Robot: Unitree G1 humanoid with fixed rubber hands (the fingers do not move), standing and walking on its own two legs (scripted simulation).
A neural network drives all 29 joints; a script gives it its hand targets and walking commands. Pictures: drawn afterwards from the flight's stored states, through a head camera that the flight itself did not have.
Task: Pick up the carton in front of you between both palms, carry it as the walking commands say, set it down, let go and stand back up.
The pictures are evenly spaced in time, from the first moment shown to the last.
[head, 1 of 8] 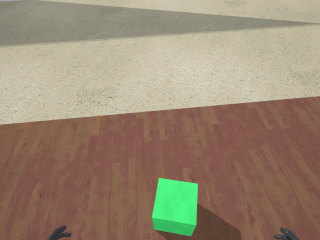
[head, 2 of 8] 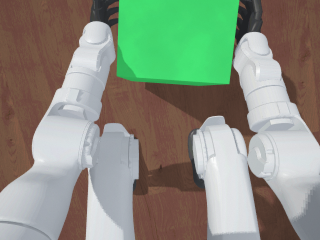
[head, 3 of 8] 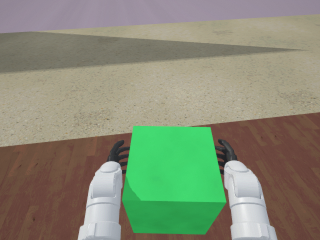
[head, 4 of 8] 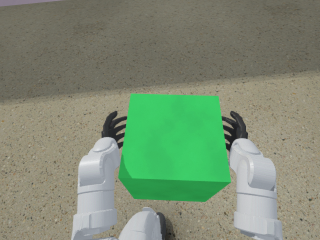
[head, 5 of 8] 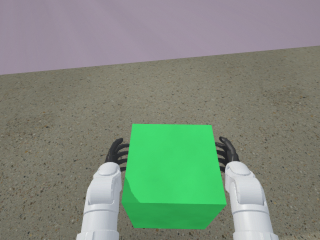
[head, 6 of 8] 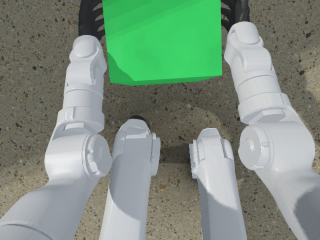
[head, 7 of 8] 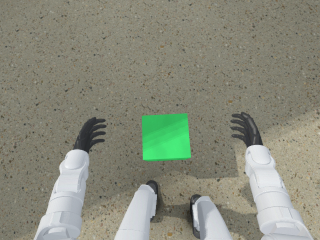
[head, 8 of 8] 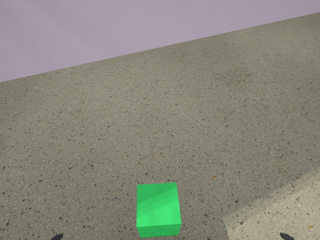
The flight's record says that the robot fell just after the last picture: no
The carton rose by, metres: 0.69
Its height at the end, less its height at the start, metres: -0.11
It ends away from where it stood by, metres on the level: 2.74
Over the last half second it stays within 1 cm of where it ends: yes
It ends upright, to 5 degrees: yes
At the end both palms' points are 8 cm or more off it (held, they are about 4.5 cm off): yes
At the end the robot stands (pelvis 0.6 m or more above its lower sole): yes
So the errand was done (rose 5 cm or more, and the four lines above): yes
